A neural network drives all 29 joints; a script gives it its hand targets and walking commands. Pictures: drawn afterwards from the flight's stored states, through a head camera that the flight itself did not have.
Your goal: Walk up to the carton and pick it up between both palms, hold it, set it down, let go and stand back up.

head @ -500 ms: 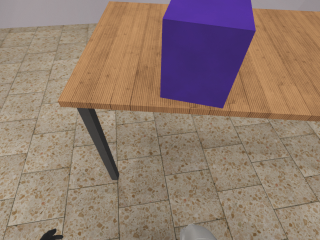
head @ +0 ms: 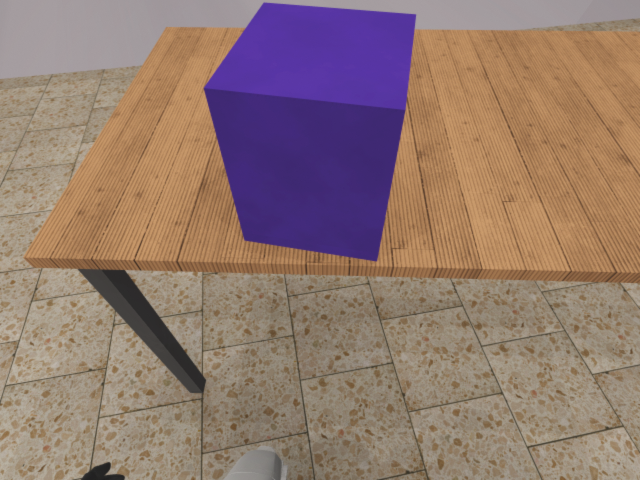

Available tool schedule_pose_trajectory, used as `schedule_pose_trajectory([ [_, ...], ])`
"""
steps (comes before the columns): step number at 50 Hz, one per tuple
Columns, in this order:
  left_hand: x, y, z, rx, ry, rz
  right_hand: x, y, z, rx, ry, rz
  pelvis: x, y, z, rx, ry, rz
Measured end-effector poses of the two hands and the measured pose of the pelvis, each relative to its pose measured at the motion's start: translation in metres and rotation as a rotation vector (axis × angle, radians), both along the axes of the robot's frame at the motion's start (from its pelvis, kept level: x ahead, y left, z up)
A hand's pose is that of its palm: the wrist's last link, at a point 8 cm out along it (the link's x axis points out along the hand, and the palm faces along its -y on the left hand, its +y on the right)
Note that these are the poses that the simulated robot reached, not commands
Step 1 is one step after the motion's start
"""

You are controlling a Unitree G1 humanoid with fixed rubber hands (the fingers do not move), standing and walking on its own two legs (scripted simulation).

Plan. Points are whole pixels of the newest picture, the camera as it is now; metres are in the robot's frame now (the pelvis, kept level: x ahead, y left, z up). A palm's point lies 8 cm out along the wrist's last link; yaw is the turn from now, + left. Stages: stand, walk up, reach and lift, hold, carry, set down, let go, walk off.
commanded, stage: walk up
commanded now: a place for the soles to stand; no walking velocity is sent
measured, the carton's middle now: (322, 137) +0.52 +0.03 +0.13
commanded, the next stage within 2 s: none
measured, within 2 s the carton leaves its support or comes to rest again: neither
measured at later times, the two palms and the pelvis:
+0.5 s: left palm out of the picture +0.08 +0.30 -0.10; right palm out of the picture +0.09 -0.33 -0.15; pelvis +0.04 -0.02 -0.02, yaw -1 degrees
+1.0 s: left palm out of the picture +0.10 +0.35 -0.11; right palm out of the picture +0.12 -0.27 -0.14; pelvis +0.05 +0.03 -0.02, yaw +2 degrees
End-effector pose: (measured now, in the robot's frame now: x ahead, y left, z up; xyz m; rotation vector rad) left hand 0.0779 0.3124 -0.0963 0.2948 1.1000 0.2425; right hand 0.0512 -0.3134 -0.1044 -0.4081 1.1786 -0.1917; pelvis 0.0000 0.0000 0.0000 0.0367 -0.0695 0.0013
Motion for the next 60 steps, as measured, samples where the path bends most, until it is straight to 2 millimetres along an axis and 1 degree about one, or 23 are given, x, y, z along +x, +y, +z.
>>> schedule_pose_trajectory([
  [3, 0.008, -0.004, -0.010, -0.006, 0.003, -0.001, 0.003, -0.004, -0.001, -0.015, -0.005, -0.009, 0.005, -0.002, -0.006, -0.015, -0.004, -0.004],
  [5, 0.013, -0.008, -0.015, -0.005, 0.001, -0.014, 0.000, -0.007, -0.004, -0.018, -0.013, -0.025, 0.006, -0.005, -0.010, -0.011, -0.021, -0.008],
  [7, 0.017, -0.013, -0.016, -0.001, -0.002, -0.024, -0.003, -0.011, -0.008, -0.012, -0.023, -0.039, 0.006, -0.009, -0.013, -0.011, -0.036, -0.015],
  [10, 0.021, -0.021, -0.016, 0.011, -0.020, -0.030, 0.000, -0.018, -0.017, 0.000, -0.037, -0.042, 0.007, -0.019, -0.018, -0.009, -0.035, -0.026],
  [12, 0.018, -0.027, -0.022, 0.026, -0.042, -0.023, 0.004, -0.025, -0.030, 0.005, -0.033, -0.029, 0.006, -0.027, -0.029, -0.001, -0.029, -0.030],
  [14, 0.009, -0.032, -0.028, 0.039, -0.021, -0.012, 0.008, -0.029, -0.041, 0.016, -0.016, -0.032, 0.009, -0.034, -0.035, -0.013, -0.047, -0.027],
  [17, -0.004, -0.032, -0.024, 0.067, 0.048, 0.009, 0.018, -0.027, -0.043, 0.043, -0.004, -0.033, 0.018, -0.037, -0.030, -0.014, -0.048, -0.023],
  [19, -0.007, -0.028, -0.017, 0.091, 0.077, 0.023, 0.024, -0.026, -0.043, 0.057, 0.008, -0.028, 0.024, -0.036, -0.025, -0.014, -0.033, -0.021],
  [21, -0.004, -0.023, -0.011, 0.112, 0.088, 0.027, 0.029, -0.024, -0.044, 0.063, 0.025, -0.022, 0.030, -0.034, -0.023, -0.017, -0.017, -0.019],
  [24, 0.003, -0.014, -0.008, 0.134, 0.090, 0.031, 0.038, -0.020, -0.047, 0.061, 0.041, -0.014, 0.039, -0.027, -0.023, -0.022, -0.003, -0.016],
  [28, 0.015, -0.001, -0.014, 0.131, 0.100, 0.033, 0.052, -0.008, -0.046, 0.051, 0.047, -0.010, 0.052, -0.014, -0.026, -0.040, 0.016, -0.013],
  [31, 0.026, 0.009, -0.020, 0.111, 0.099, 0.030, 0.065, 0.007, -0.042, 0.045, 0.032, -0.006, 0.062, -0.002, -0.026, -0.046, 0.027, -0.005],
  [34, 0.038, 0.015, -0.019, 0.100, 0.082, 0.016, 0.072, 0.020, -0.036, 0.051, 0.011, 0.003, 0.066, 0.007, -0.022, -0.053, 0.027, 0.000],
  [38, 0.046, 0.018, -0.015, 0.098, 0.049, 0.009, 0.073, 0.032, -0.036, 0.069, 0.003, 0.002, 0.064, 0.011, -0.020, -0.053, 0.024, 0.004],
  [43, 0.035, 0.017, -0.015, 0.103, 0.055, 0.005, 0.072, 0.040, -0.042, 0.097, -0.001, -0.009, 0.057, 0.011, -0.021, -0.052, 0.003, 0.005],
  [47, 0.029, 0.026, -0.011, 0.105, 0.051, 0.014, 0.072, 0.045, -0.039, 0.088, -0.002, 0.002, 0.053, 0.019, -0.019, -0.050, -0.004, 0.016],
  [53, 0.016, 0.043, -0.015, 0.090, 0.058, 0.033, 0.074, 0.054, -0.029, 0.056, -0.036, 0.033, 0.045, 0.037, -0.018, -0.056, -0.013, 0.029],
  [56, 0.010, 0.045, -0.015, 0.082, 0.067, 0.037, 0.070, 0.058, -0.024, 0.055, -0.050, 0.035, 0.040, 0.039, -0.015, -0.059, -0.014, 0.030],
  [60, 0.000, 0.043, -0.014, 0.079, 0.069, 0.039, 0.062, 0.059, -0.024, 0.063, -0.052, 0.032, 0.032, 0.038, -0.014, -0.057, -0.019, 0.030],
])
